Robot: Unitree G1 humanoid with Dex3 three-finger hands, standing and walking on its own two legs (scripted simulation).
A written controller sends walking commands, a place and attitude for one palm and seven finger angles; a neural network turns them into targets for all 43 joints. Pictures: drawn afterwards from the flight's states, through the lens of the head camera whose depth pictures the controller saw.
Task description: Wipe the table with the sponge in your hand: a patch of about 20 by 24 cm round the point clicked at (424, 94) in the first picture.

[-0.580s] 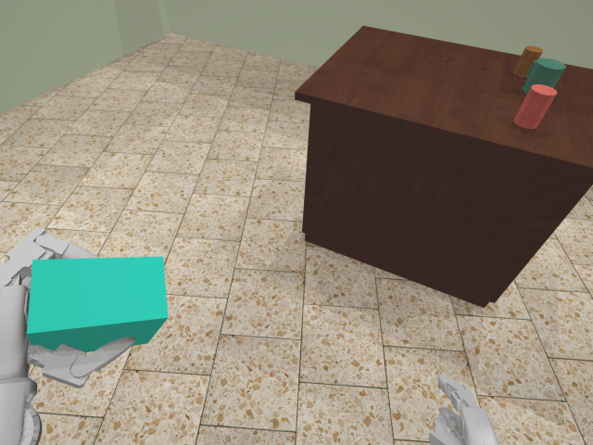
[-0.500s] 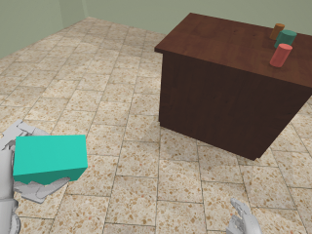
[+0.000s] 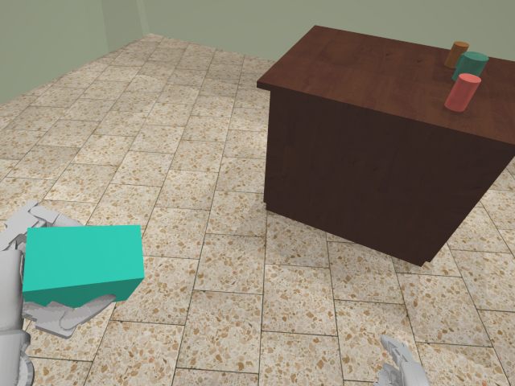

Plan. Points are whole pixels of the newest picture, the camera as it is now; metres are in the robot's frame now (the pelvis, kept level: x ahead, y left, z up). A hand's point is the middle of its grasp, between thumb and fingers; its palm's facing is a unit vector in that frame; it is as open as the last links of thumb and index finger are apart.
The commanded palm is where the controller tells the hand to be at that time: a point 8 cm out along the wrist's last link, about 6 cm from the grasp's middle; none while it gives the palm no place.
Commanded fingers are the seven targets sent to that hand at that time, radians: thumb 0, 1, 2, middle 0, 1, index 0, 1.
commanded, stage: walk to a spot facing it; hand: left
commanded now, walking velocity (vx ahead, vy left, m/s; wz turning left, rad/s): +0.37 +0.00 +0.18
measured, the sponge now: (100, 268) +0.22 +0.21 +0.14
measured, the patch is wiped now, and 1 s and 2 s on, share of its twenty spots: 0.00 0.00 0.00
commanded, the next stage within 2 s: turn to face it in 1.26 s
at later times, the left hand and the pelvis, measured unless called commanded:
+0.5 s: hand (68, 237) +0.25 +0.26 +0.15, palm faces +0.49 -0.79 -0.37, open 10.7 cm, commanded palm +0.19 +0.30 +0.18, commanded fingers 0.00 0.10 1.30 -1.20 -1.60 -1.20 -1.60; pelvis +0.07 +0.00 -0.01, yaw +7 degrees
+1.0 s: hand (141, 154) +0.42 +0.23 +0.16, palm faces +0.48 -0.73 -0.48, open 10.7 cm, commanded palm +0.34 +0.26 +0.18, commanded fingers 0.00 0.10 1.30 -1.20 -1.60 -1.20 -1.60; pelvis +0.22 -0.04 -0.02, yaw +8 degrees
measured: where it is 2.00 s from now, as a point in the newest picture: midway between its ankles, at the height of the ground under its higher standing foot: (270, 368)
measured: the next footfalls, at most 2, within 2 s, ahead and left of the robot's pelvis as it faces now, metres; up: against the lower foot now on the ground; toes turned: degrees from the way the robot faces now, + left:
left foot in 0.52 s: +0.14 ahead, +0.14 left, +0.00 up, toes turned +15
right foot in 0.90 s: +0.33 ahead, -0.11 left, +0.00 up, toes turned -5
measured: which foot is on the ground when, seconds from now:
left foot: down 0.00-0.28, up 0.30-0.50, down 0.52-0.92, up 0.94-1.00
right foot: down 0.00-0.54, up 0.56-0.88, down 0.90-1.00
